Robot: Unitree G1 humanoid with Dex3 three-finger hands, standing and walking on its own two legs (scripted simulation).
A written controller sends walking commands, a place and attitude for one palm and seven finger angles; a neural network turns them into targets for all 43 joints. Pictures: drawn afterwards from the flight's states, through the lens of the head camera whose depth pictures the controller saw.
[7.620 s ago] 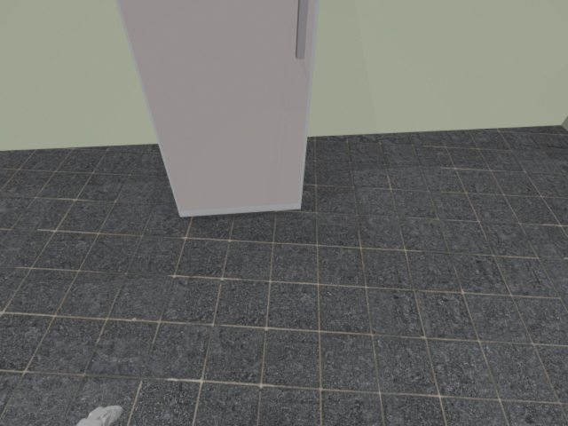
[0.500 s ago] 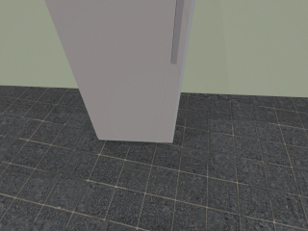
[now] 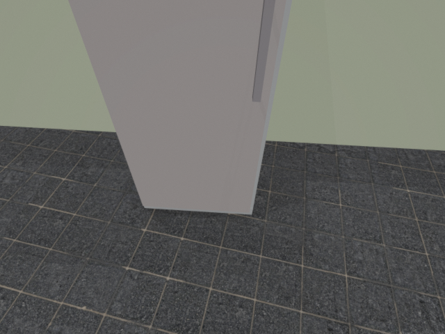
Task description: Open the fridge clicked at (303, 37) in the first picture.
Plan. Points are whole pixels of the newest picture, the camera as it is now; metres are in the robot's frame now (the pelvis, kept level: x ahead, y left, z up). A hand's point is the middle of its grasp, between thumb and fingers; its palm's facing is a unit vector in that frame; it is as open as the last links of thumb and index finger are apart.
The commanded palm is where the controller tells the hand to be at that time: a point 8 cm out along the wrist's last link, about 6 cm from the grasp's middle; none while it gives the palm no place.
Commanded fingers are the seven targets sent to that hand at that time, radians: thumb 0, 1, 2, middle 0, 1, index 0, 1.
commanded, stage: look again from close up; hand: right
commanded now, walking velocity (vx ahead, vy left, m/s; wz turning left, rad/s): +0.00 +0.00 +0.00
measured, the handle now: (261, 51) +0.76 -0.06 +0.15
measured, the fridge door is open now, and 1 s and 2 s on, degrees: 0 0 0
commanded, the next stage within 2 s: shuffle to correct the standing spot in 0.28 s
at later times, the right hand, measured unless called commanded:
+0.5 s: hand out of the picture -0.01 -0.16 -0.18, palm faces +0.03 +0.98 -0.18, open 7.4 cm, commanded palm none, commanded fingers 0.00 -0.90 -0.90 0.20 0.30 0.20 0.30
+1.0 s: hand out of the picture +0.02 -0.10 -0.18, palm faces +0.14 +0.99 -0.10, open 7.4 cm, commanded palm none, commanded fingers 0.00 -0.90 -0.90 0.20 0.30 0.20 0.30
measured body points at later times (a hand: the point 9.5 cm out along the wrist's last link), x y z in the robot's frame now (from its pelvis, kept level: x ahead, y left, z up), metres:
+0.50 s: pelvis +0.01 +0.01 +0.00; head +0.01 +0.01 +0.45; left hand +0.00 +0.22 -0.16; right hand -0.01 -0.21 -0.16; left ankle +0.00 +0.13 -0.74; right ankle -0.02 -0.10 -0.74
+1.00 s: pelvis +0.16 +0.02 -0.02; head +0.20 +0.00 +0.42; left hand +0.25 +0.25 -0.17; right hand +0.01 -0.15 -0.17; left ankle +0.01 +0.13 -0.74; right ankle +0.23 -0.08 -0.74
